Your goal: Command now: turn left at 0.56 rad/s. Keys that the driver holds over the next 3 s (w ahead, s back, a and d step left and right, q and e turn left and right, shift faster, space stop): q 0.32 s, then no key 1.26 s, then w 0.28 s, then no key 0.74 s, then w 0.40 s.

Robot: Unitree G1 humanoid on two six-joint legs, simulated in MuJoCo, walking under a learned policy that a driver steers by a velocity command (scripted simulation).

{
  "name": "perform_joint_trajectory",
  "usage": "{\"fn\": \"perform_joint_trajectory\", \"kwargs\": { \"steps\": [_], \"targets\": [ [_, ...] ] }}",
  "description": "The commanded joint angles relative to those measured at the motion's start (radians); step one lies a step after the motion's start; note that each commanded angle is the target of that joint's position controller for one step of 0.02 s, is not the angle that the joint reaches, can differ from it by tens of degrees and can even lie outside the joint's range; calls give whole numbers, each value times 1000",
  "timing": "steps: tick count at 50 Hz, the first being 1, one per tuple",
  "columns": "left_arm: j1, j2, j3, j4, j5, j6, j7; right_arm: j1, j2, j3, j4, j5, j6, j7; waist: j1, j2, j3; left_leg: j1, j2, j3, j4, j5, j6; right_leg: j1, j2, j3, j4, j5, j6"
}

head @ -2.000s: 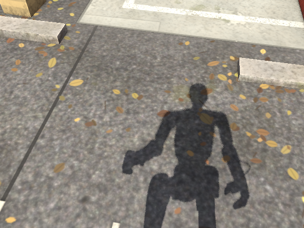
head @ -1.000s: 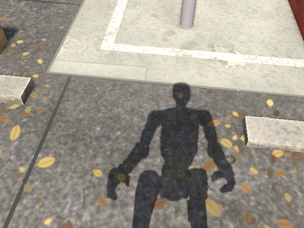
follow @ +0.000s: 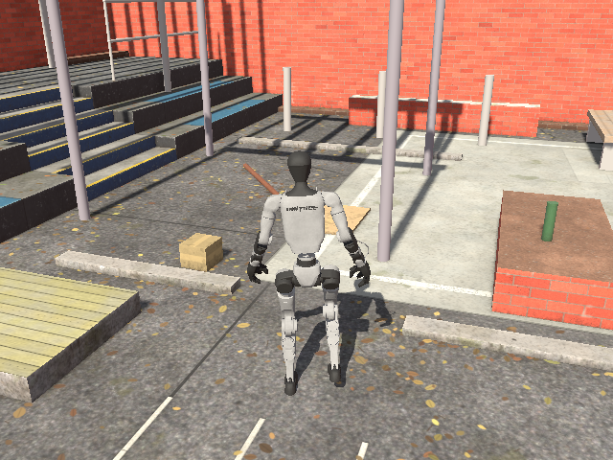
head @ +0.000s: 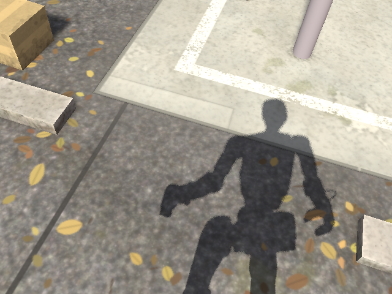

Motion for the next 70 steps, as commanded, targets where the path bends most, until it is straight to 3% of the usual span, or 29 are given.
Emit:
{"fn": "perform_joint_trajectory", "kwargs": {
  "steps": [1, 6, 10, 13, 14, 15, 16, 17, 18, 19, 20, 22, 27, 29, 31, 32, 33, 34, 35, 36, 38, 41, 49, 70],
  "targets": [
    [-22, 59, 13, -56, -6, -18, 3, -21, -167, -36, -73, 5, -12, -16, 17, 141, -162, 237, 230, -258, -105, 457, 170, -82, -6, 53, -82, 64, 8],
    [-42, 58, 5, -62, -9, -24, -11, -39, -198, -45, -90, 5, 4, -19, -2, 180, -134, 165, 206, -313, -110, 299, 171, 38, 16, 63, -292, 85, 28],
    [-9, 77, 7, -59, -14, -40, -27, -71, -198, -42, -111, 4, 15, -12, 3, 199, -134, 140, 192, -388, -75, 340, 166, 137, 37, 68, -409, 54, 18],
    [85, 86, 11, -37, -15, -57, -44, -120, -188, -32, -137, 16, 30, -19, 62, 197, -147, 119, 140, -414, -8, 343, 109, 299, 39, 50, -674, 214, -10],
    [122, 120, 22, -27, -8, -58, -45, -110, -164, -24, -147, 15, 33, -24, 64, 154, -161, 50, 96, -388, 49, 223, 63, 415, -33, 89, -740, 323, -37],
    [129, 188, 34, -34, 10, -50, -36, -57, -100, -8, -151, 3, 33, -22, 21, -74, -193, -94, -22, -245, 272, -98, 4, 546, -248, 281, -749, 522, -115],
    [116, 218, 33, -39, 45, -45, -38, -34, -132, -21, -179, 9, 23, -18, -3, -263, -153, -292, -136, -127, 458, -474, -44, 530, -409, 510, -762, 707, -306],
    [87, 171, 20, -62, 41, -49, -35, -21, -208, -41, -164, 1, 13, -12, -2, -189, -152, -304, -62, -149, 656, -455, -72, 497, -444, 503, -764, 703, -370],
    [41, 119, 6, -78, 29, -49, -30, -12, -234, -55, -142, 11, 16, -8, -13, -122, -129, -299, -47, -145, 725, -380, -85, 472, -371, 382, -748, 660, -329],
    [13, 103, 1, -85, 15, -46, -28, 0, -208, -54, -120, 11, 26, -13, -22, -89, -106, -301, -42, -134, 745, -325, -101, 460, -299, 293, -739, 587, -278],
    [14, 98, -3, -84, 2, -44, -26, -10, -187, -48, -121, 7, 34, -17, -9, -91, -88, -318, -42, -136, 756, -280, -115, 460, -277, 260, -740, 574, -265],
    [52, 103, -7, -67, 0, -36, -20, -36, -136, -30, -135, 13, 36, -12, 11, -106, -81, -286, -50, -97, 692, -233, -131, 455, -237, 187, -750, 602, -269],
    [81, 142, -2, -45, -1, -22, -19, -95, -79, 9, -161, 5, 28, -3, 51, -164, -115, -91, 10, 2, 306, -221, -137, 464, -235, 128, -744, 598, -267],
    [97, 157, -2, -35, -9, -18, -26, -69, -102, 4, -145, 9, 28, 2, 48, -168, -112, -5, 0, 38, 164, -151, -125, 449, -239, 135, -725, 593, -262],
    [99, 137, -13, -25, -23, -17, -32, -3, -106, -1, -109, 3, 30, 7, 9, -136, -99, 145, -15, 61, -94, 46, -81, 392, -214, 116, -683, 531, -214],
    [142, 112, -23, -9, -18, -25, -38, 0, -137, -6, -111, -2, 33, 4, 14, -86, -108, 252, 33, -9, -140, 160, -50, 324, -192, 99, -655, 444, -151],
    [162, 58, -42, -19, 22, -36, -49, 24, -201, -15, -119, -12, 37, -7, 43, 105, -167, 369, 211, -210, -114, 452, 3, 231, -118, 15, -504, 230, -69],
    [159, 18, -52, -32, 19, -41, -46, -35, -178, 1, -115, -32, 32, 2, 75, 256, -160, 225, 306, -275, -104, 434, 132, 241, -62, -13, -539, -22, -24],
    [114, 72, -45, -28, 18, -36, -40, -98, -117, 14, -135, -31, 19, 14, 55, 187, -121, 158, 257, -250, -124, 272, 149, 302, -69, -6, -543, 21, -1],
    [101, 79, -43, -24, 16, -34, -40, -112, -95, 22, -121, -34, 7, 18, 61, 178, -103, 144, 198, -200, -124, 158, 101, 318, -63, -7, -585, 124, -1],
    [110, 95, -41, -7, 20, -24, -30, -99, -119, 17, -101, -28, -9, 21, 51, 185, -69, 106, 141, -164, -124, 64, 39, 356, -69, 2, -625, 257, 3],
    [131, 96, -42, 24, 11, -27, -33, -54, -100, 27, -70, -24, -14, 17, 45, 117, -44, 92, 103, -129, -106, 80, 6, 379, -70, -4, -640, 273, 0],
    [138, 90, -44, 87, 8, -30, -28, -60, -94, 30, -26, -16, -8, 12, 39, 48, -53, 119, 79, -96, -73, 168, 10, 398, -71, -8, -665, 307, 5],
    [184, 72, -56, 167, 3, -23, -13, -15, -89, 43, 112, -11, -6, 1, 36, 36, -33, 98, 38, -38, -56, 142, -15, 391, -58, -20, -659, 299, -9]
  ]
}}
Next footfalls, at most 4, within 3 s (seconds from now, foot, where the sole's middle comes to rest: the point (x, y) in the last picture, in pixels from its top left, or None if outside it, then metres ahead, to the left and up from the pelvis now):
0.30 right None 0.09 -0.14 -0.78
0.64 left None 0.01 0.12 -0.78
2.18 left None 0.28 0.16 -0.78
2.46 right None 0.28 -0.08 -0.78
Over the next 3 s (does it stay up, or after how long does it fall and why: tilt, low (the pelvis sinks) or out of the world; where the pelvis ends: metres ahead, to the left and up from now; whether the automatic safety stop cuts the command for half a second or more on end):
stays up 0.33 0.10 0.00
